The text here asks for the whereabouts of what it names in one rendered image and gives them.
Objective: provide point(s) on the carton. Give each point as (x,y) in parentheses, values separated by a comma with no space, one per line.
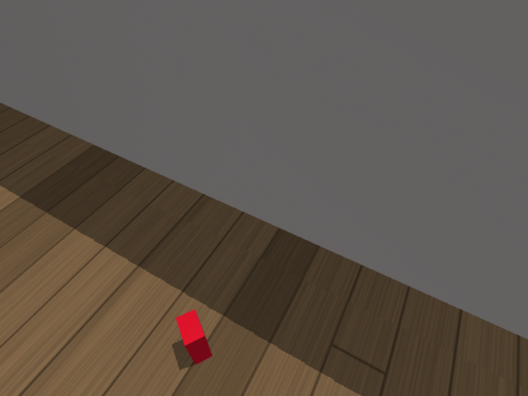
(193,336)

